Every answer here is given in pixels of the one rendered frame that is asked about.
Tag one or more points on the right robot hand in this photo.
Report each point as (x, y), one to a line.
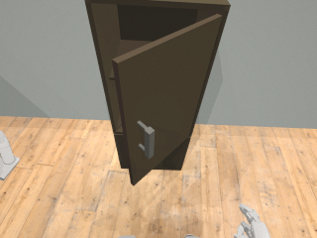
(257, 229)

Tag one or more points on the left robot hand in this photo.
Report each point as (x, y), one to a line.
(7, 161)

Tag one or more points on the cupboard door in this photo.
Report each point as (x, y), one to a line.
(160, 84)

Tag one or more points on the handle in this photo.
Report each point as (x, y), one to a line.
(149, 135)

